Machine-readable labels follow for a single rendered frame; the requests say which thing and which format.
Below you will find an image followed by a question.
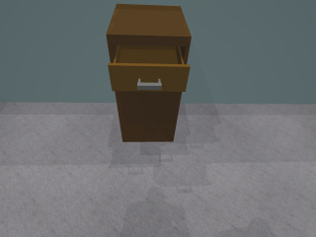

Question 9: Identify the drawer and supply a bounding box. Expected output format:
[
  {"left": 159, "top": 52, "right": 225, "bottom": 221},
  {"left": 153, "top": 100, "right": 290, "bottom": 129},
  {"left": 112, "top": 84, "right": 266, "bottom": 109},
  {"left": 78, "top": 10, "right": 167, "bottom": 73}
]
[{"left": 108, "top": 44, "right": 191, "bottom": 92}]

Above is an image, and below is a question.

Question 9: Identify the handle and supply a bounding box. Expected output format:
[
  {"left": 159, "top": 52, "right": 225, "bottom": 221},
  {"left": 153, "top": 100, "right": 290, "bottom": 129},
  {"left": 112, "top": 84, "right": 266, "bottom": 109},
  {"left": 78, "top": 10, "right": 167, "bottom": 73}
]
[{"left": 137, "top": 78, "right": 162, "bottom": 90}]

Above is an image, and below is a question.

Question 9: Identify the cabinet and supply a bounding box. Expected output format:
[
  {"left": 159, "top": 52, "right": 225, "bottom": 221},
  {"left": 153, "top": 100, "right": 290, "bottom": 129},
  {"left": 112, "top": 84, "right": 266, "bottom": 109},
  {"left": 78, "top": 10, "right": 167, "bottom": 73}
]
[{"left": 106, "top": 3, "right": 192, "bottom": 142}]

